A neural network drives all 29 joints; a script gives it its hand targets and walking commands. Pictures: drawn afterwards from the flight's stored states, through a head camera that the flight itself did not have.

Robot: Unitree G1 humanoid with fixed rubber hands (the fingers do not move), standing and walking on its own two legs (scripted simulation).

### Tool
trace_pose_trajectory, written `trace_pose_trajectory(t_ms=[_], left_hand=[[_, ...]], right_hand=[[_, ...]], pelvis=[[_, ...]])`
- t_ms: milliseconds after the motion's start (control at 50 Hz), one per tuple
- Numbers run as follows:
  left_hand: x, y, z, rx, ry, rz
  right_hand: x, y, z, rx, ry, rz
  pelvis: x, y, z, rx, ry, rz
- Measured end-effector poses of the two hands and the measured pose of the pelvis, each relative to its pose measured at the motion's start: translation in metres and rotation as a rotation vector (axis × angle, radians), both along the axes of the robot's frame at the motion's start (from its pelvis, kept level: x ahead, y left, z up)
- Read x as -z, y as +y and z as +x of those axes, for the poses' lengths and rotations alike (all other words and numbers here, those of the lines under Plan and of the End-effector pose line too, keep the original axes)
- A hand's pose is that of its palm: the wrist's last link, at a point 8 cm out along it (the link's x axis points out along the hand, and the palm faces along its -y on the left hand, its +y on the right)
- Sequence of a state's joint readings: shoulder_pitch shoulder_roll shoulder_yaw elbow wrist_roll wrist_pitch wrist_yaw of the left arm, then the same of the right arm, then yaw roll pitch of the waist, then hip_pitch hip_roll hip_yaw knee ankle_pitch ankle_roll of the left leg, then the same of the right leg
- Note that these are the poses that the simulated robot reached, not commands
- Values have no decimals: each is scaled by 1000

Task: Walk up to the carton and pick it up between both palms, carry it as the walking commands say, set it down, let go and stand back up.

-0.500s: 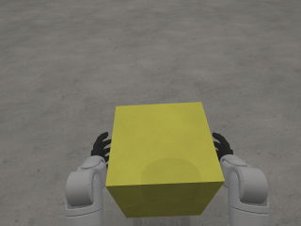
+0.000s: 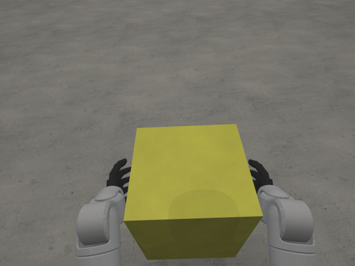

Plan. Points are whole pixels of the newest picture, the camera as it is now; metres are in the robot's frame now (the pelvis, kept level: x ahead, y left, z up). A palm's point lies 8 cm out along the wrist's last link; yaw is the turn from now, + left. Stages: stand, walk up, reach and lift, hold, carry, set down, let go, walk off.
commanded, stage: carry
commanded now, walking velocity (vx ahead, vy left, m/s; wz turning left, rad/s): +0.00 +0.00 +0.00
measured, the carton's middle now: (188, 196) +0.27 +0.00 +0.03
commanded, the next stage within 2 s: none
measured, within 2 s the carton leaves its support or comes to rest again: neither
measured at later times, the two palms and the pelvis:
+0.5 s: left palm (87, 206) +0.24 +0.22 +0.06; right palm (232, 197) +0.25 -0.09 +0.07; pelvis -0.02 +0.06 +0.00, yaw +0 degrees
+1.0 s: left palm (97, 192) +0.26 +0.19 +0.09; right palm (247, 192) +0.25 -0.11 +0.09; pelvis +0.00 +0.04 +0.01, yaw -1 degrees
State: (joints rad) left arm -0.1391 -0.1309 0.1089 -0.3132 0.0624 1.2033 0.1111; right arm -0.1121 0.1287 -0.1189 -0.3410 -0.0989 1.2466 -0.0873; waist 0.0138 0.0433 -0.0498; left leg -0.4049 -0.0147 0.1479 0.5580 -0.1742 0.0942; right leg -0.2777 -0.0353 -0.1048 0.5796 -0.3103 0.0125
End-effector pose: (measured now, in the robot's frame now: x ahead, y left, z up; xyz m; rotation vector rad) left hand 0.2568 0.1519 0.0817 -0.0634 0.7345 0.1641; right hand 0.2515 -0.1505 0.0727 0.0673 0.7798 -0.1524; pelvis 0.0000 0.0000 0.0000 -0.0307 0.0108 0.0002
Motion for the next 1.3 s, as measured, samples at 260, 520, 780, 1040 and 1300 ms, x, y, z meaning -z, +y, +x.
trace_pose_trajectory(t_ms=[260,520,780,1040,1300], left_hand=[[-13,29,-8,23,17,6],[25,65,-16,-4,42,-27],[-1,51,-7,22,-12,8],[-7,36,0,28,-20,4],[-3,32,4,9,-7,-11]], right_hand=[[-18,28,-10,23,17,5],[8,64,-6,-38,40,-48],[-1,50,-13,18,-15,2],[-13,36,-3,19,-23,-4],[-10,31,4,8,-10,-12]], pelvis=[[-14,32,-11,-13,12,-16],[2,56,-18,9,4,13],[-9,57,-16,14,42,19],[-7,42,-2,11,23,26],[-7,33,-2,6,21,20]])
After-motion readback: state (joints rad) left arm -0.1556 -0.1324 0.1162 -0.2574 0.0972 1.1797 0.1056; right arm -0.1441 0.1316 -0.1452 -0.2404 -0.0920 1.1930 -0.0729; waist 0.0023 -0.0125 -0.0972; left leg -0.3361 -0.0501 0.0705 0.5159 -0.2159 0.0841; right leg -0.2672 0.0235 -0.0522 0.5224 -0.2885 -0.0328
